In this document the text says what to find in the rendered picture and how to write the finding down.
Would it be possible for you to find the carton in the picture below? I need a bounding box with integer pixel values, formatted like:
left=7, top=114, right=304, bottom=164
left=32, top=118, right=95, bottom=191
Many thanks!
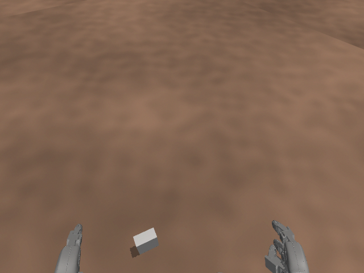
left=133, top=228, right=159, bottom=255

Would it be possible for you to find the right robot hand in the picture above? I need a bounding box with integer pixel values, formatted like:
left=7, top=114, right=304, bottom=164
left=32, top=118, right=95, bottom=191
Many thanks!
left=264, top=220, right=309, bottom=273

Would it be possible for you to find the left robot hand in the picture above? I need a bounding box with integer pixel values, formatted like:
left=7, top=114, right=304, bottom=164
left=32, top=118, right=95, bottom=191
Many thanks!
left=54, top=224, right=83, bottom=273

